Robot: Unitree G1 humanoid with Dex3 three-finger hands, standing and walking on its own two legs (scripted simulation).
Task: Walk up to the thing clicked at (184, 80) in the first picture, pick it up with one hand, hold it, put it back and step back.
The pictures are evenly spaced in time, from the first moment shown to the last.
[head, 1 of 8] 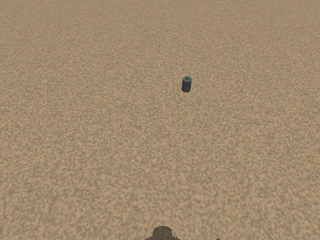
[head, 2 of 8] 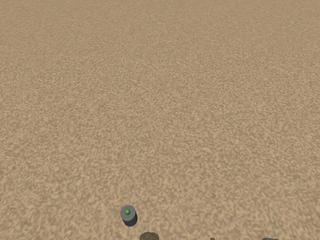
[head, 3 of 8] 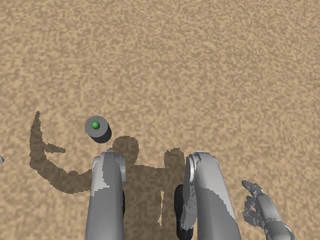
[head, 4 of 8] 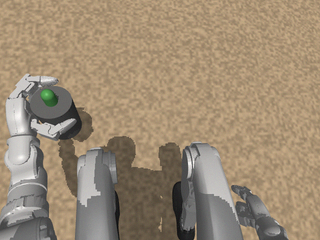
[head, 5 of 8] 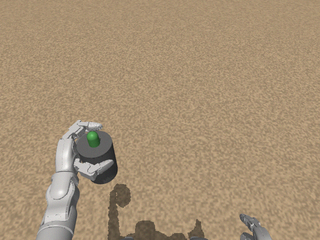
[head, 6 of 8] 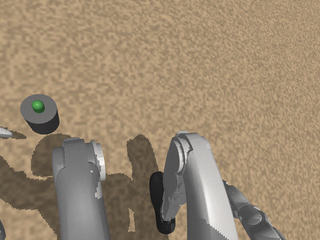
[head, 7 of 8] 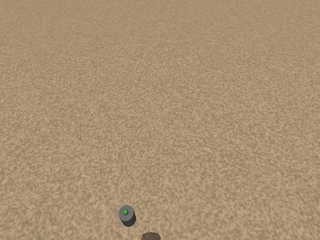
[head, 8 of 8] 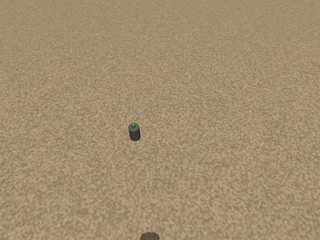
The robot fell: no
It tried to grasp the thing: yes
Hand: left
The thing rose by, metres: 0.69
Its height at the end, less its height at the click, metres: +0.00
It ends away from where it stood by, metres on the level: 0.01
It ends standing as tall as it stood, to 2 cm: yes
